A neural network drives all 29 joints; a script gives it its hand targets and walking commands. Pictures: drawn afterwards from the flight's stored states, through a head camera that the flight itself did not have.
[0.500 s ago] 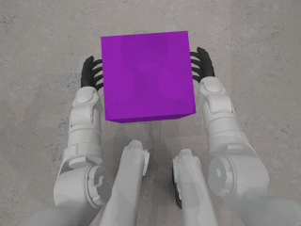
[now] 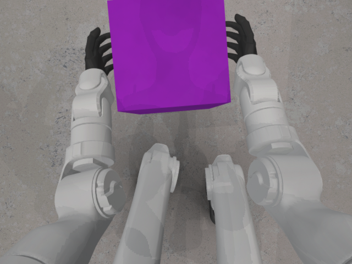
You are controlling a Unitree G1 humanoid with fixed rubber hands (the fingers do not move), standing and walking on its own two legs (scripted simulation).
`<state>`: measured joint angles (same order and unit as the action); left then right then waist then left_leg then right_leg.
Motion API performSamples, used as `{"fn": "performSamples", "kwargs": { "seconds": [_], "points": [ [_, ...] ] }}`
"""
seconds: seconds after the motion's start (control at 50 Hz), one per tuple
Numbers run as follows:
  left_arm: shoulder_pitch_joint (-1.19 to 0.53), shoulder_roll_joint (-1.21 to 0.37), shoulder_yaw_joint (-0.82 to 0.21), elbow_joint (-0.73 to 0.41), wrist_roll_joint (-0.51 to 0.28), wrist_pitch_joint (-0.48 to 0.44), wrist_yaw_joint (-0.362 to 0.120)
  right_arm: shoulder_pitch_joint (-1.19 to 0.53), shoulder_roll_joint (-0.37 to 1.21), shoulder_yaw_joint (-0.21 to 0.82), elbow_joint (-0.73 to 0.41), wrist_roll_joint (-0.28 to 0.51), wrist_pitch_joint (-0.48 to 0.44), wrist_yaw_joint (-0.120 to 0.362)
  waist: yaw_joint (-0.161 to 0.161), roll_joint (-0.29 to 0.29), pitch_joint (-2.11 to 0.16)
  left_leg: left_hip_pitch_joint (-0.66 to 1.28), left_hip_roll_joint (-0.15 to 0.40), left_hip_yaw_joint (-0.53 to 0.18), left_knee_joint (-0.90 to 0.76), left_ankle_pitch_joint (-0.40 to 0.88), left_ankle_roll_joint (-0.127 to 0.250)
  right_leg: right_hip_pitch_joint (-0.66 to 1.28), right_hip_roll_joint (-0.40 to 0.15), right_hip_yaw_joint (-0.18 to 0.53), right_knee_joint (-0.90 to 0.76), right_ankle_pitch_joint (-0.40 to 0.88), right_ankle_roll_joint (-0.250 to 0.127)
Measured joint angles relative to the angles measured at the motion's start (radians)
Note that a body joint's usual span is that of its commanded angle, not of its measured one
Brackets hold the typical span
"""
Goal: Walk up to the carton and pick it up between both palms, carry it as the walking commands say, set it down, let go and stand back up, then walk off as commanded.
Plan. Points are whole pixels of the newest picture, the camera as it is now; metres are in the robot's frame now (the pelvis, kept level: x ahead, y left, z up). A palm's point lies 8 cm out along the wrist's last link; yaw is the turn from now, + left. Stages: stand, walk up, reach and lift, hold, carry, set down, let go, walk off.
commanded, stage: set down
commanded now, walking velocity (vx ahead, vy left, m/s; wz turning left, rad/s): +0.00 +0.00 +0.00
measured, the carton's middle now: (171, 68) +0.50 +0.09 -0.19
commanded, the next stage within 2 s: none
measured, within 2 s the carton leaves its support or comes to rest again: rests again in 1.56 s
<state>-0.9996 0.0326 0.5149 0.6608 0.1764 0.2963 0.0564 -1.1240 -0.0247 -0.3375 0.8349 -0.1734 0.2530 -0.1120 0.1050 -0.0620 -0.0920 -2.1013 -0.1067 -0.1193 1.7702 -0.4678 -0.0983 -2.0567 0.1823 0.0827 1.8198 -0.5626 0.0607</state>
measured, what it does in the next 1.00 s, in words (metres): lowers itself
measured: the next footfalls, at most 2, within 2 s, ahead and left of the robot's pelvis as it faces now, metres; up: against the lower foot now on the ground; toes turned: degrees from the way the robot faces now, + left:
none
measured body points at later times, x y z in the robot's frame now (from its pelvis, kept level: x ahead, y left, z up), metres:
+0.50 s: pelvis -0.01 +0.01 -0.06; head +0.33 +0.04 +0.23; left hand +0.48 +0.25 -0.20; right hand +0.55 -0.05 -0.20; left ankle +0.12 +0.14 -0.44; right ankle +0.09 -0.12 -0.44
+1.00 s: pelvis +0.00 +0.00 -0.08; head +0.35 +0.02 +0.19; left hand +0.50 +0.24 -0.25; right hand +0.56 -0.06 -0.25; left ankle +0.12 +0.14 -0.44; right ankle +0.09 -0.12 -0.44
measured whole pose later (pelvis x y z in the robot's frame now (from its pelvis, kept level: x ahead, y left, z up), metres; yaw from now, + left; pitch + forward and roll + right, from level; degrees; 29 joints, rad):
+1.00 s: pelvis +0.00 +0.00 -0.08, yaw -1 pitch +44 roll +1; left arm -1.21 0.15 0.47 0.81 0.07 0.23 0.08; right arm -1.37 -0.15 -0.19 0.98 -0.03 0.20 -0.17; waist 0.13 -0.06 0.16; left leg -2.29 -0.07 -0.08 2.07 -0.54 -0.10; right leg -2.26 0.21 0.07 2.12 -0.62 0.07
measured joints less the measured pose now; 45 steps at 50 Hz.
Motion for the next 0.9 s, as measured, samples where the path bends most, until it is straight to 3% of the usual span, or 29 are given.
{"fn": "performSamples", "kwargs": {
  "seconds": [0.56,0.9],
  "points": [
    [-0.187,0.081,-0.034,0.076,-0.057,-0.020,0.031,-0.204,-0.097,0.057,0.095,0.078,-0.024,-0.023,0.007,0.003,0.174,-0.190,-0.016,0.016,0.203,-0.009,0.000,-0.180,0.013,-0.007,0.204,-0.025,0.030],
    [-0.210,0.110,-0.045,0.135,-0.112,-0.065,0.030,-0.233,-0.132,0.150,0.133,0.136,-0.047,-0.050,0.018,0.021,0.253,-0.190,0.024,0.046,0.289,-0.063,0.009,-0.196,0.025,-0.005,0.295,-0.062,0.021]
  ]
}}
